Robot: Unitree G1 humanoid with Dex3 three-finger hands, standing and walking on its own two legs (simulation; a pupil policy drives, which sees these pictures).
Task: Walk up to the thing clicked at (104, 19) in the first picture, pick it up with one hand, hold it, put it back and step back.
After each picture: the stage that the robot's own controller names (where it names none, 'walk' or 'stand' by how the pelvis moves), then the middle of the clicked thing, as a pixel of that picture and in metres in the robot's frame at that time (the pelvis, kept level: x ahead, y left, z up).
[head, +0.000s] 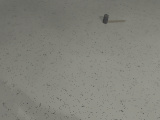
stand; (105, 19) +1.92 -0.33 -0.72
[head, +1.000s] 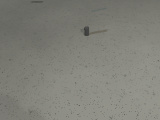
walk; (86, 31) +1.81 +0.06 -0.68
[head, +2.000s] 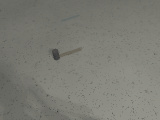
walk; (56, 54) +1.19 +0.38 -0.71
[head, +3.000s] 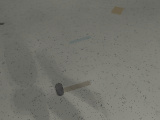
walk; (59, 89) +0.78 +0.28 -0.72
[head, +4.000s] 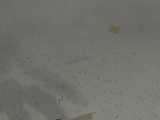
walk; out of the picture +0.49 +0.12 -0.69
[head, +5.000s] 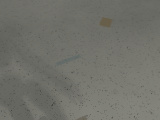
stand; out of the picture +0.39 +0.19 -0.71
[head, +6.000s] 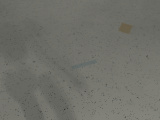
stand; out of the picture +0.36 +0.13 -0.71
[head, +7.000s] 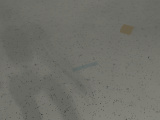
stand; out of the picture +0.36 +0.15 -0.71
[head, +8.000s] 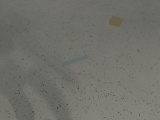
stand; out of the picture +0.32 +0.13 -0.70
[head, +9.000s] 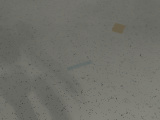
stand; out of the picture +0.37 +0.14 -0.72
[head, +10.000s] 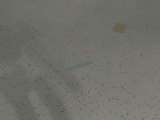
stand; out of the picture +0.35 +0.14 -0.73
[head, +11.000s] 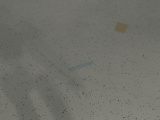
stand; out of the picture +0.33 +0.14 -0.73
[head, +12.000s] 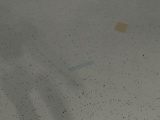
stand; out of the picture +0.33 +0.14 -0.73
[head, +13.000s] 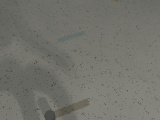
go down; (50, 117) +0.37 +0.15 -0.64
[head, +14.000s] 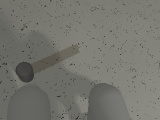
go down; (25, 72) +0.41 +0.20 -0.30
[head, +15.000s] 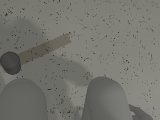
close in; (11, 64) +0.41 +0.21 -0.27
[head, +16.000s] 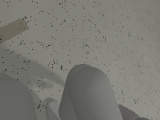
close in; out of the picture +0.40 +0.24 -0.22
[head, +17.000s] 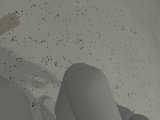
close; out of the picture +0.40 +0.25 -0.22
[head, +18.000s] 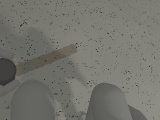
lift; (3, 75) +0.33 +0.25 -0.09
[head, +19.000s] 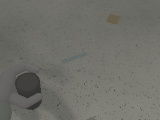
hold; (29, 92) +0.31 +0.17 +0.05
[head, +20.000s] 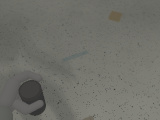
hold; (33, 98) +0.30 +0.17 +0.00
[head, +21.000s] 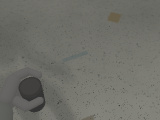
hold; (33, 95) +0.31 +0.17 +0.01
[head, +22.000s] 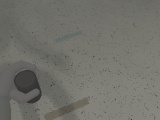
crouch; (29, 87) +0.34 +0.17 -0.03
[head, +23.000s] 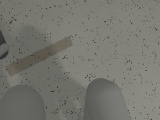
lower; out of the picture +0.46 +0.23 -0.09
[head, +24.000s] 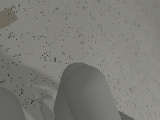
lower; out of the picture +0.43 +0.27 -0.22
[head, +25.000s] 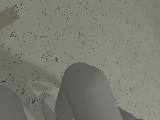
lower; out of the picture +0.43 +0.28 -0.22
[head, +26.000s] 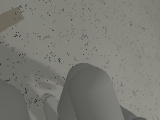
lower; out of the picture +0.41 +0.27 -0.22
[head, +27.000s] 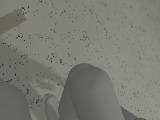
lower; out of the picture +0.41 +0.27 -0.22
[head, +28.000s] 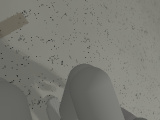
open; out of the picture +0.41 +0.26 -0.21
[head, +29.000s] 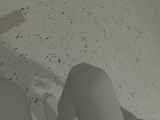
rise; out of the picture +0.41 +0.25 -0.23
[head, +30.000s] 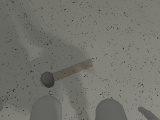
walk; (48, 80) +0.42 +0.17 -0.44
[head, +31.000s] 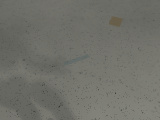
stand; out of the picture +0.36 +0.13 -0.66
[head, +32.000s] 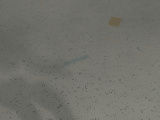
stand; out of the picture +0.36 +0.14 -0.67
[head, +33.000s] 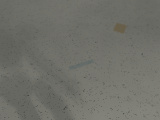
stand; out of the picture +0.38 +0.13 -0.71
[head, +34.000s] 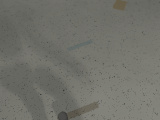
walk; (63, 118) +0.42 +0.14 -0.70
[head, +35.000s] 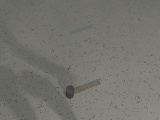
walk; (70, 92) +0.59 +0.06 -0.69
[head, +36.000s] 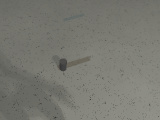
walk; (63, 65) +0.90 +0.12 -0.70
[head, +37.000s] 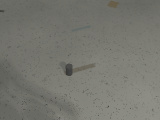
stand; (69, 69) +0.99 +0.12 -0.71
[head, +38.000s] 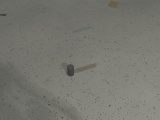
stand; (70, 70) +1.01 +0.12 -0.72
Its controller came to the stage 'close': yes
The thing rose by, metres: 0.72
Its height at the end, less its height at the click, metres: +0.00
